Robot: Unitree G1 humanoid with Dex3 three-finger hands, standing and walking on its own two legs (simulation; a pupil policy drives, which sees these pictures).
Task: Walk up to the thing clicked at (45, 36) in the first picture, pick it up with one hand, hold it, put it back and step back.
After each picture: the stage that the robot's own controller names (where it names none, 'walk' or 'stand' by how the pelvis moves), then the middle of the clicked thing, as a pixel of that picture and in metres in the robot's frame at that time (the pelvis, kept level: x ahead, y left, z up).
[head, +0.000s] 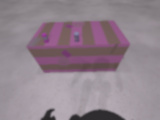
stand; (45, 38) +0.90 +0.66 -0.08
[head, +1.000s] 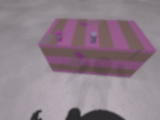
walk; (58, 36) +0.88 +0.41 -0.05
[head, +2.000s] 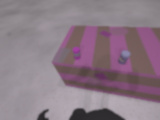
walk; (76, 53) +0.59 +0.17 -0.04
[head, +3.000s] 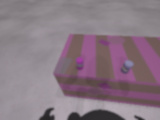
stand; (79, 63) +0.52 +0.13 -0.07
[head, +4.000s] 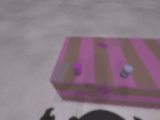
stand; (77, 69) +0.46 +0.14 -0.08
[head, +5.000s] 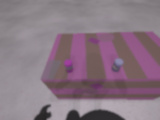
stand; (69, 66) +0.45 +0.22 -0.06
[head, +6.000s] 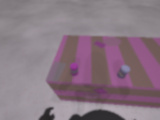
stand; (74, 69) +0.44 +0.17 -0.08
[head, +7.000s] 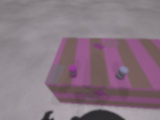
stand; (73, 71) +0.43 +0.18 -0.08
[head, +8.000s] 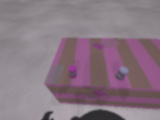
stand; (72, 72) +0.42 +0.19 -0.08
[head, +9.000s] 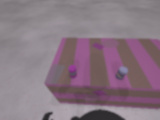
stand; (72, 71) +0.43 +0.19 -0.08
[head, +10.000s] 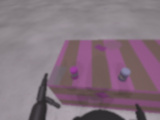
rise first; (74, 73) +0.42 +0.20 -0.08
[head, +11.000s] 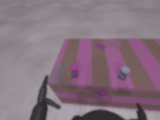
go down; (74, 71) +0.43 +0.19 -0.08
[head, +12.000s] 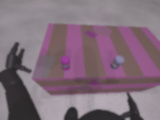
go down; (65, 63) +0.45 +0.18 -0.04
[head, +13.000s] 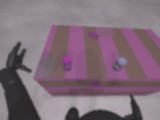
go down; (67, 64) +0.44 +0.18 -0.03
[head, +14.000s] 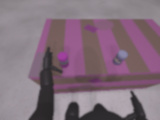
close in; (63, 60) +0.44 +0.20 +0.00
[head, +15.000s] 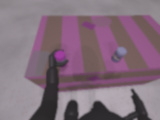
lift; (61, 59) +0.44 +0.19 +0.01
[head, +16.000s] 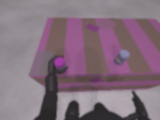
lift; (61, 65) +0.39 +0.21 +0.01
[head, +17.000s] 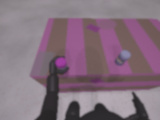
lift; (62, 66) +0.39 +0.20 +0.01
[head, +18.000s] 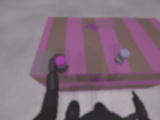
lift; (61, 64) +0.40 +0.20 +0.01
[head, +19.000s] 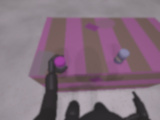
lift; (61, 65) +0.39 +0.21 +0.01
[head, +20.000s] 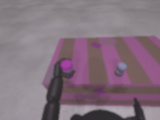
hold; (67, 69) +0.32 +0.17 +0.12
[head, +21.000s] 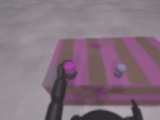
hold; (70, 71) +0.33 +0.16 +0.09
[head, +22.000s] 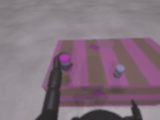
crouch; (66, 63) +0.38 +0.19 +0.11
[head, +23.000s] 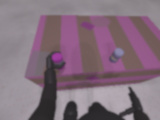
lower; (58, 61) +0.43 +0.21 -0.01
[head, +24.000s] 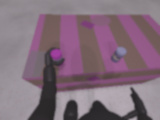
lower; (57, 58) +0.44 +0.21 +0.01
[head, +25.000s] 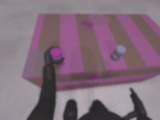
lower; (57, 57) +0.45 +0.21 +0.02
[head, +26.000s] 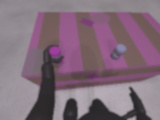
lower; (56, 55) +0.46 +0.21 +0.02
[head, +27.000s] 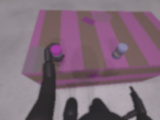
loosen; (57, 54) +0.47 +0.21 +0.03
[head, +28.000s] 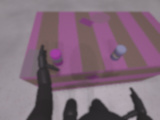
withdraw; (57, 58) +0.44 +0.21 +0.02
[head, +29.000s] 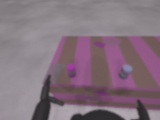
sink last; (71, 70) +0.41 +0.20 -0.03
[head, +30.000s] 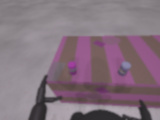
stand; (72, 68) +0.44 +0.20 -0.03
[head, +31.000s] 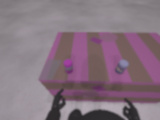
stand; (68, 66) +0.43 +0.21 -0.02
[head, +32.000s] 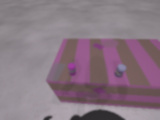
stand; (72, 69) +0.46 +0.20 -0.08
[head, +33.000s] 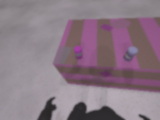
walk; (78, 52) +0.55 +0.16 -0.06
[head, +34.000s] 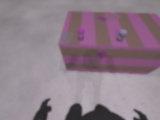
walk; (81, 34) +0.81 +0.15 -0.06
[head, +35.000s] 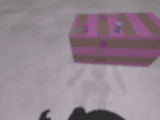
stand; (85, 28) +1.10 +0.17 -0.06
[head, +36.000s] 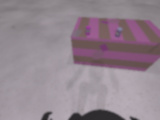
stand; (88, 30) +1.13 +0.13 -0.08
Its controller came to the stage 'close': yes
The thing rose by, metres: 0.19
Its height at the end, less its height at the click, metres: +0.00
